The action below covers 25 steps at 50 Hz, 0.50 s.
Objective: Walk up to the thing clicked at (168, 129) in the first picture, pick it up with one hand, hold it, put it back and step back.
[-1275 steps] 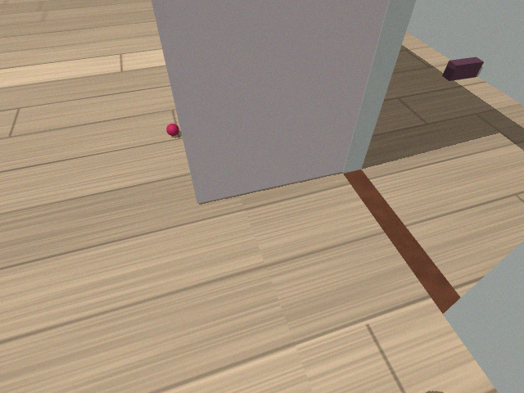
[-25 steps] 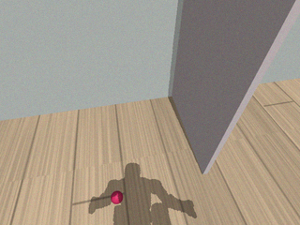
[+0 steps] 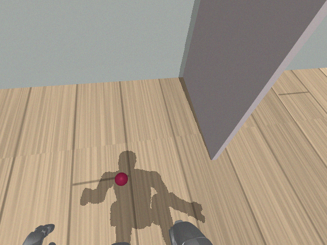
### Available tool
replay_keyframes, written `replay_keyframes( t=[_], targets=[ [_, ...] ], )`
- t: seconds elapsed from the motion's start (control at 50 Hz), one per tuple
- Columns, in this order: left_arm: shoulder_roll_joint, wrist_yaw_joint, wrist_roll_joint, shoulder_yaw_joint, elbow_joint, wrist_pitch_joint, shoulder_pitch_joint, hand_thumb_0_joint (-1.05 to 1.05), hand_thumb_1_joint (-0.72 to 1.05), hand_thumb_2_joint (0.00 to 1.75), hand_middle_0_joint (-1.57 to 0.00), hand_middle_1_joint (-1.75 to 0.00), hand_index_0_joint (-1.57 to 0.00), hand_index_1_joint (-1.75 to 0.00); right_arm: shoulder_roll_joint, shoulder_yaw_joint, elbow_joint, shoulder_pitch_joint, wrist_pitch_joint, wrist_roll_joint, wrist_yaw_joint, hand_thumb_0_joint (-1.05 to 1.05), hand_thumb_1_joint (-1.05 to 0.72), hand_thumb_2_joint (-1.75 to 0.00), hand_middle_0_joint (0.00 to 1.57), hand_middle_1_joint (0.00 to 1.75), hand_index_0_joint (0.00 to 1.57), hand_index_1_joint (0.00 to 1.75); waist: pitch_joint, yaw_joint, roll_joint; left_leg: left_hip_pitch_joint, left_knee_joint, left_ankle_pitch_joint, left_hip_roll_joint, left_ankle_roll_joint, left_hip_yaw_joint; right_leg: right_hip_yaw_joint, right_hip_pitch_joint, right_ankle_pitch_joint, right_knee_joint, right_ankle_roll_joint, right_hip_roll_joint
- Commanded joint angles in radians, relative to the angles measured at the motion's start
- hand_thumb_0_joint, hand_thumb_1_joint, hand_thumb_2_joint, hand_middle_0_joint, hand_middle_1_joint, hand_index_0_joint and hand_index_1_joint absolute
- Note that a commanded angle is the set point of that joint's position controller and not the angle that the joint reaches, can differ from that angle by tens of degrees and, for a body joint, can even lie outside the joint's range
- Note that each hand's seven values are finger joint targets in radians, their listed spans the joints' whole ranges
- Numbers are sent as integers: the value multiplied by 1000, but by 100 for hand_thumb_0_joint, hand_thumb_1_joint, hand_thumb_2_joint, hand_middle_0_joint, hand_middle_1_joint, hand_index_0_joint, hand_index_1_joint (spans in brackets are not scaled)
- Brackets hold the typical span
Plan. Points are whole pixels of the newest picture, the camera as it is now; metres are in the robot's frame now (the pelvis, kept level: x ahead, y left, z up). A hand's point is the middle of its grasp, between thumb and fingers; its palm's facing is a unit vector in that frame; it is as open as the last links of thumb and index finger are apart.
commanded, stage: walk up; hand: left
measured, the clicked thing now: (121, 179) +0.51 +0.18 -0.72
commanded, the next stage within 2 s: stand in 1.56 s
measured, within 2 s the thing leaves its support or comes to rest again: neither
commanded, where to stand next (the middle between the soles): +0.11 -0.04 m, yaw -3 degrees
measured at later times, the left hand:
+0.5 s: hand out of the picture +0.10 +0.23 -0.12, palm faces -0.02 -0.91 -0.42, open 7.3 cm
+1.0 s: hand out of the picture +0.07 +0.24 -0.14, palm faces -0.03 -0.90 -0.44, open 7.3 cm
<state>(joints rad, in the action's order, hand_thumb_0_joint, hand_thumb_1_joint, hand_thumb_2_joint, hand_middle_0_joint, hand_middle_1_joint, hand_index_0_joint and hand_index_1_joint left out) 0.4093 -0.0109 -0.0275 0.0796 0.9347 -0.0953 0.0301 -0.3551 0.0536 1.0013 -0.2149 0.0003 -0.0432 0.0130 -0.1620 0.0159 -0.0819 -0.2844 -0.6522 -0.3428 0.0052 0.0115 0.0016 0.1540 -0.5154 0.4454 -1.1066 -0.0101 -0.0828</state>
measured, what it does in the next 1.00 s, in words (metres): steps on the spot: right foot, then left foot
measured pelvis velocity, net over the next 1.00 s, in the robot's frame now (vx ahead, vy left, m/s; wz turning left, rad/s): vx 0.02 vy -0.03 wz -0.01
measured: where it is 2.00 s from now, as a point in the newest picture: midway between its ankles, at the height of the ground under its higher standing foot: outside the picture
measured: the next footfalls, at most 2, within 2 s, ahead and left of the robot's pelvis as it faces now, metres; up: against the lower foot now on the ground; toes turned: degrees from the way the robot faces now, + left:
right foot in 0.22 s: +0.08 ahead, -0.16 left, +0.00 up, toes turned +0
left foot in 0.56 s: +0.16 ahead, +0.08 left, +0.00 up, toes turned -3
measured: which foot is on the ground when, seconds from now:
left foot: down 0.00-0.24, up 0.26-0.54, down 0.56-0.82, up 0.84-1.00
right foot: up 0.00-0.20, down 0.22-1.00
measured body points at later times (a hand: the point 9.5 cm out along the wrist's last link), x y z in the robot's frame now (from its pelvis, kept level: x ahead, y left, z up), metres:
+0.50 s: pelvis +0.04 -0.05 +0.01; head +0.05 -0.06 +0.46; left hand +0.10 +0.27 -0.09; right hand +0.09 -0.37 -0.12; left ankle +0.12 +0.09 -0.70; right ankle -0.01 -0.16 -0.72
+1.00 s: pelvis +0.02 -0.03 +0.00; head +0.07 -0.05 +0.45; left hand +0.07 +0.29 -0.11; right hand +0.14 -0.35 -0.12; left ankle +0.03 +0.11 -0.70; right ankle +0.00 -0.17 -0.72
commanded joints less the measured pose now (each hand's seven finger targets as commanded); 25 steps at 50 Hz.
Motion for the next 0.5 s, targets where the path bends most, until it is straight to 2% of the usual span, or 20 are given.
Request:
replay_keyframes(
  t=[0.0,0.02,0.04,0.08,0.12,0.14,0.16,0.18,0.2,0.22,0.24,0.26,0.28,0.3,0.34,0.36,0.4,0.42,0.46,0.48],
  targets=[
    [184,-15,-12,37,-77,49,-1,0,90,90,-20,-30,-20,-30,-303,91,-107,-43,-67,-3,25,0,-90,-90,20,30,20,30,203,35,192,304,291,31,251,161,296,11,-54,-8,158,27,71],
    [186,-23,-12,34,-95,60,-23,0,90,90,-20,-30,-20,-30,-333,102,-108,-83,-66,-7,17,0,-90,-90,20,30,20,30,184,63,240,350,318,-33,277,184,322,-20,-79,36,218,28,69],
    [196,-27,-14,35,-101,71,-28,0,90,90,-20,-30,-20,-30,-359,112,-115,-104,-64,-9,9,0,-90,-90,20,30,20,30,156,75,259,350,326,-68,303,211,341,-38,-80,85,259,29,76],
    [200,-33,-13,32,-98,92,-27,0,90,90,-20,-30,-20,-30,-360,109,-131,-121,-59,-11,-4,0,-90,-90,20,30,20,30,111,88,265,308,345,-98,295,226,303,-95,-39,135,349,16,79],
    [180,-37,-5,31,-71,110,52,0,90,90,-20,-30,-20,-30,-357,103,-159,-82,-50,-8,-17,0,-90,-90,20,30,20,30,106,50,300,213,322,-66,275,220,242,-149,95,118,456,-3,82],
    [170,-35,-5,32,-52,118,107,0,90,90,-20,-30,-20,-30,-350,99,-170,-53,-42,-6,-23,0,-90,-90,20,30,20,30,110,25,302,147,291,-6,248,203,195,-180,199,49,536,-9,72],
    [149,-29,-2,34,-28,127,190,0,90,90,-20,-30,-20,-30,-332,88,-185,-11,-33,-2,-28,0,-90,-90,20,30,20,30,127,-29,289,89,211,88,210,173,127,-221,326,-63,670,-17,54],
    [160,-18,-3,42,6,136,281,0,90,90,-20,-30,-20,-30,-283,71,-200,10,-25,8,-28,0,-90,-90,20,30,20,30,148,-77,202,-5,81,113,155,127,63,-232,493,-173,766,-17,43],
    [230,-6,-13,66,19,144,359,0,90,90,-20,-30,-20,-30,-197,42,-220,3,-22,21,-25,0,-90,-90,20,30,20,30,161,-107,-22,-176,-169,21,68,68,-7,5,632,-98,844,-34,163],
    [338,2,-18,80,-17,151,346,0,90,90,-20,-30,-20,-30,-177,32,-263,56,-22,31,-20,0,-90,-90,20,30,20,30,108,-118,-174,-416,-313,-243,-65,20,-10,433,589,77,935,-154,417],
    [362,-1,-14,79,-47,148,296,0,90,90,-20,-30,-20,-30,-256,59,-246,67,-20,25,-7,0,-90,-90,20,30,20,30,34,-109,-51,-370,-389,-247,-7,17,158,487,434,138,940,-245,499],
    [311,-2,4,69,-65,147,247,0,90,90,-20,-30,-20,-30,-278,64,-212,9,-23,37,-9,0,-90,-90,20,30,20,30,6,-69,17,-360,-401,-172,2,21,182,340,431,124,919,-231,437],
    [272,3,12,56,-74,152,210,0,90,90,-20,-30,-20,-30,-273,64,-186,-33,-25,39,-16,0,-90,-90,20,30,20,30,-7,-39,14,-363,-376,-102,19,16,183,234,438,64,902,-193,370],
    [255,7,11,50,-90,157,191,0,90,90,-20,-30,-20,-30,-269,63,-173,-58,-28,38,-20,0,-90,-90,20,30,20,30,-8,-26,-17,-331,-339,-62,25,8,171,157,414,9,902,-177,340],
    [235,10,10,43,-99,168,195,0,90,90,-20,-30,-20,-30,-249,55,-143,-107,-24,29,-28,0,-90,-90,20,30,20,30,22,-23,-47,-241,-301,-30,11,-14,131,42,369,-249,864,-183,320],
    [222,13,5,39,-108,168,198,0,90,90,-20,-30,-20,-30,-234,49,-148,-88,-19,30,-30,0,-90,-90,20,30,20,30,28,-28,-47,-206,-233,-45,16,-20,123,11,360,-366,837,-189,324],
    [206,19,9,26,-106,164,170,0,90,90,-20,-30,-20,-30,-200,39,-144,-58,-12,31,-29,0,-90,-90,20,30,20,30,34,-24,-53,-73,-103,3,23,-20,92,-80,278,-616,764,-161,311],
    [212,23,14,22,-111,158,161,0,90,90,-20,-30,-20,-30,-194,37,-147,-40,-12,36,-28,0,-90,-90,20,30,20,30,59,-30,-81,-41,-62,43,19,-17,49,-91,304,-753,713,-155,313],
    [220,29,32,19,-108,144,154,0,90,90,-20,-30,-20,-30,-201,38,-144,-28,-10,36,-23,0,-90,-90,20,30,20,30,93,-31,-99,-17,-31,100,-8,-1,-5,-96,329,-878,630,-133,302],
    [230,33,35,17,-112,137,146,0,90,90,-20,-30,-20,-30,-206,41,-146,-22,-8,34,-21,0,-90,-90,20,30,20,30,104,-23,-99,11,-1,130,-14,10,-15,-91,311,-875,598,-128,304]
  ],
)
